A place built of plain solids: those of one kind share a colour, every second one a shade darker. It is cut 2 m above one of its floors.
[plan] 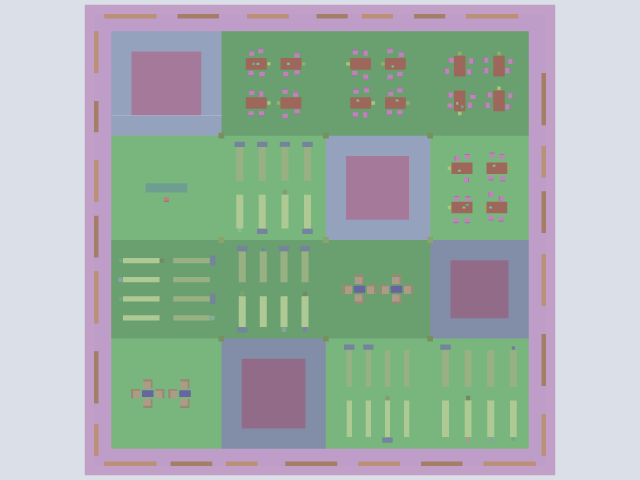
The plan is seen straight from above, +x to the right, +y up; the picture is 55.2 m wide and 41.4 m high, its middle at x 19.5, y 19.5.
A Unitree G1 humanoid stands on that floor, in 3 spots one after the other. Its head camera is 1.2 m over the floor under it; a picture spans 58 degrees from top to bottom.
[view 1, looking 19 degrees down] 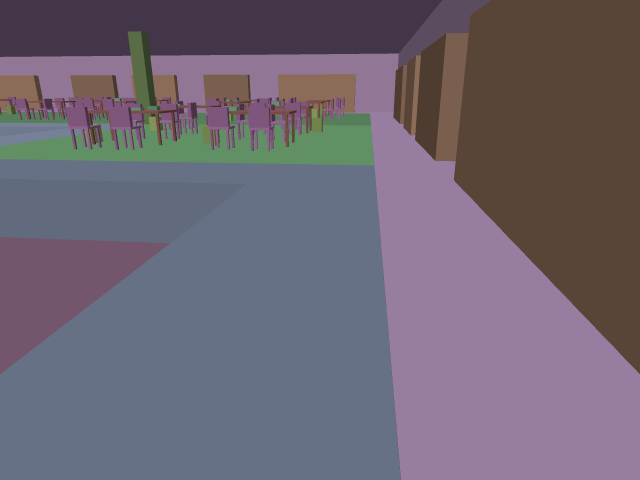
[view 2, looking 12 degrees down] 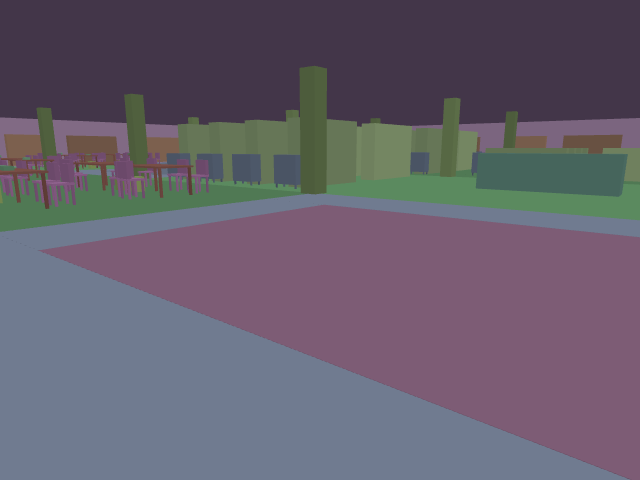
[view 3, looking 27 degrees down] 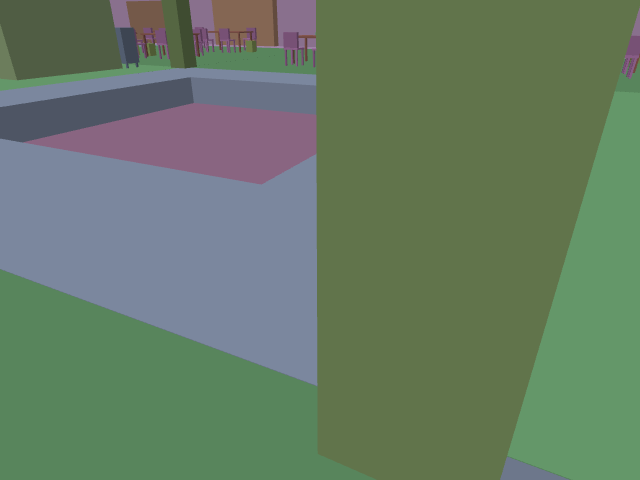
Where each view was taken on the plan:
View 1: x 37.35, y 12.05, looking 96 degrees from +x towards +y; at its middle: floor_rim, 3.69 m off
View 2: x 3.45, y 37.55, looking -51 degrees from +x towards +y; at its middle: floor_well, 5.78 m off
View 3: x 29.15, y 18.45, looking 116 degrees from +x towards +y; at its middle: wall_column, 1.00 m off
